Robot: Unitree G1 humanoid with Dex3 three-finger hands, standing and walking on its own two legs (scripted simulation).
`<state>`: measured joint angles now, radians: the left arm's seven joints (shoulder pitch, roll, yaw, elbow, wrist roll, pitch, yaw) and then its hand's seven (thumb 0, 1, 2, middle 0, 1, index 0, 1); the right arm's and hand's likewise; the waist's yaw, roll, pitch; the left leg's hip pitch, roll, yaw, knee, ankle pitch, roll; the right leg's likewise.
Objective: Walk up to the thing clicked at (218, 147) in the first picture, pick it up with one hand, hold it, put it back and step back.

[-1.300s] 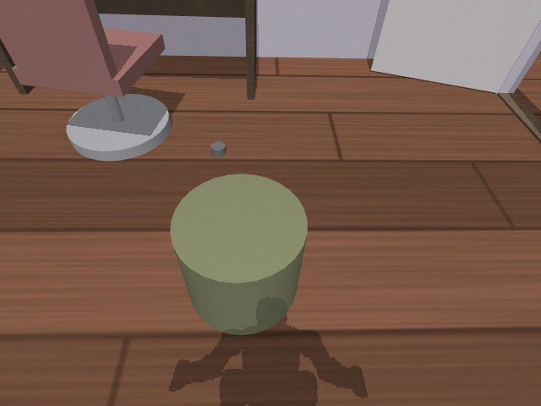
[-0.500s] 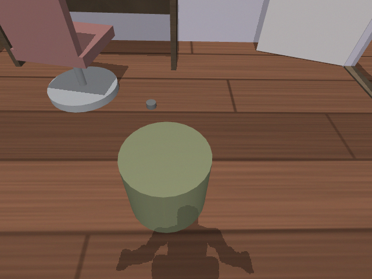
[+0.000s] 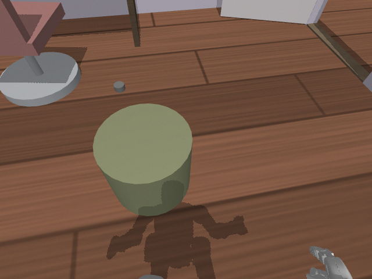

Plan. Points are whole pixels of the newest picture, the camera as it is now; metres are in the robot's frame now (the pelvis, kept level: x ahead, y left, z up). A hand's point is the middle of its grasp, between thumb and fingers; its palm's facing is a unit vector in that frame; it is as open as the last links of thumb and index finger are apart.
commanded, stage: walk up
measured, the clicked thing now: (119, 86) +1.44 +0.60 -0.75
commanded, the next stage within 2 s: none
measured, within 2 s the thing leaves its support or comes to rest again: neither
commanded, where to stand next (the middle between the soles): +0.05 -0.01 m, yaw -52 degrees
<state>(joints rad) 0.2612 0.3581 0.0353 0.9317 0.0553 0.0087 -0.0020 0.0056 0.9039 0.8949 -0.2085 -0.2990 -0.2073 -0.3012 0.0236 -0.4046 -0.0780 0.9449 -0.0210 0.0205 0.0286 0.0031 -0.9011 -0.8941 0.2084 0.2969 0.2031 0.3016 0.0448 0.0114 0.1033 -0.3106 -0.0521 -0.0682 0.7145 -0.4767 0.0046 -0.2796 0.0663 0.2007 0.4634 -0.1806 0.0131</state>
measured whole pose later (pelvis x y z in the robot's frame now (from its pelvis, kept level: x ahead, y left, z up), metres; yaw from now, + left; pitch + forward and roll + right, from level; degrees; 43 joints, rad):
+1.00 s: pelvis +0.02 +0.04 -0.03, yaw -40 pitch -2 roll +0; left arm 0.25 0.41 0.05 0.75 0.01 0.04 0.00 0.01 0.90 0.90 -0.21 -0.30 -0.21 -0.30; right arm 0.25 -0.38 -0.05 0.77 -0.03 -0.02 0.00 0.00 -0.90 -0.89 0.21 0.30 0.20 0.30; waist 0.00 -0.06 0.13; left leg -0.37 0.01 0.04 0.73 -0.31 0.01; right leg -0.39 0.11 0.16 0.93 -0.49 -0.02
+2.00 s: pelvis +0.01 +0.04 -0.01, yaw -54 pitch -2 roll +0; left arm 0.13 0.39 0.00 1.01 0.01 -0.02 0.00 0.01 0.91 0.90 -0.21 -0.30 -0.21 -0.30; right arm 0.11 -0.39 -0.03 1.03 -0.01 0.02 0.03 0.00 -0.90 -0.89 0.21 0.30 0.20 0.30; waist -0.02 0.00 0.08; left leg -0.26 0.07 0.09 0.61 -0.30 -0.02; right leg -0.30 0.04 0.16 0.62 -0.28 0.03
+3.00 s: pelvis +0.03 +0.03 +0.00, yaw -56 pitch -2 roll +1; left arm 0.11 0.37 -0.01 1.04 0.02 -0.01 0.00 0.01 0.91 0.90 -0.21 -0.30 -0.21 -0.30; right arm 0.08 -0.38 -0.05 1.06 -0.01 0.03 0.03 0.00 -0.90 -0.89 0.21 0.30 0.20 0.30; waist -0.04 0.00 0.09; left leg -0.20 0.07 0.13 0.54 -0.30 -0.02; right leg -0.25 0.03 0.20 0.56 -0.27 0.04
